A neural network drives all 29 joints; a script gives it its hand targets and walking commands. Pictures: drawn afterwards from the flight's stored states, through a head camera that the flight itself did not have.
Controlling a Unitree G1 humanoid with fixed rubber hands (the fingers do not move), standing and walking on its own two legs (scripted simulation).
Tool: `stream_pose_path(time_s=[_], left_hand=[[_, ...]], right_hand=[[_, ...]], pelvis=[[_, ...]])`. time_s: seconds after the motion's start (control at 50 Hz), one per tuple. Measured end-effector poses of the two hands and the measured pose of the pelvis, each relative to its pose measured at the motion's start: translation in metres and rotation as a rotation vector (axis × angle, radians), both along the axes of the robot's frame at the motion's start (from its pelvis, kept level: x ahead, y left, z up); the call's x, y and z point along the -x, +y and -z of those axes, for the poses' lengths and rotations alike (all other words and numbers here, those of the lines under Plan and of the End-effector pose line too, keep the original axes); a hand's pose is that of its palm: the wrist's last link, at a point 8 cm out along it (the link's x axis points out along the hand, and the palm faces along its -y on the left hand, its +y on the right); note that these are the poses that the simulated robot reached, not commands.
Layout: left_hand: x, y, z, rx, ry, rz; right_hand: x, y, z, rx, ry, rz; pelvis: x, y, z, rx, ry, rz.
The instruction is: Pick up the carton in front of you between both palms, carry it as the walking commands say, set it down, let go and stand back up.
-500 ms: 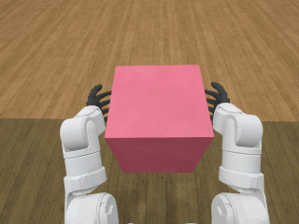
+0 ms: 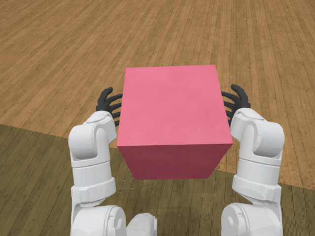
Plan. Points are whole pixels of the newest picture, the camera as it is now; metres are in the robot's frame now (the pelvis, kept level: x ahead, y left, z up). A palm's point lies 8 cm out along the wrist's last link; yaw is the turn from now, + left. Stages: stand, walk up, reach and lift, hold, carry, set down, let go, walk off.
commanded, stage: carry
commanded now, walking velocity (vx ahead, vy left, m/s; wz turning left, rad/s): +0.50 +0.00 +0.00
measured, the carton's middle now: (170, 128) +0.36 +0.03 +0.06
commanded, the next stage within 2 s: none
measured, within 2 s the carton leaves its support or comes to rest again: neither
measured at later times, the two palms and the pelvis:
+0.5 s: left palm (140, 28) +0.66 +0.15 +0.18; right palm (239, 30) +0.64 -0.15 +0.19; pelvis +0.31 +0.03 +0.03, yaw -1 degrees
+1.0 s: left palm out of the picture +0.97 +0.17 +0.21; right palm out of the picture +0.96 -0.13 +0.21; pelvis +0.62 +0.03 +0.05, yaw -2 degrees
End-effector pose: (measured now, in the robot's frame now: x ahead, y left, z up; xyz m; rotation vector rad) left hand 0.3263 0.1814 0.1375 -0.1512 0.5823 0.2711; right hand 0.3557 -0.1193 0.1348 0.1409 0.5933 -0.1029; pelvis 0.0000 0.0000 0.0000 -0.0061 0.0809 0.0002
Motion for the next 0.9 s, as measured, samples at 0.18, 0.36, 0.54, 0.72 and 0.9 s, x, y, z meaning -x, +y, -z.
stream_pose_path(time_s=[0.18,0.36,0.54,0.72,0.9], left_hand=[[-0.141,-0.002,-0.022,-0.007,-0.080,0.104],[-0.251,-0.029,-0.015,0.052,0.029,0.194],[-0.361,-0.029,-0.050,-0.001,-0.088,0.128],[-0.436,-0.006,-0.048,0.000,0.022,0.000],[-0.566,-0.004,-0.086,-0.009,-0.075,0.059]], right_hand=[[-0.110,-0.003,-0.023,0.044,-0.080,0.071],[-0.183,-0.027,-0.018,0.043,0.037,0.182],[-0.319,-0.030,-0.055,0.036,-0.082,0.107],[-0.439,-0.005,-0.051,0.000,0.021,-0.012],[-0.547,-0.006,-0.082,0.032,-0.077,0.047]], pelvis=[[-0.124,0.027,0.005,-0.032,-0.007,0.022],[-0.221,0.041,-0.025,0.003,-0.002,0.025],[-0.339,0.017,-0.028,0.022,0.002,0.016],[-0.440,-0.004,-0.050,0.001,-0.006,0.003],[-0.553,0.013,-0.061,-0.009,0.006,0.006]])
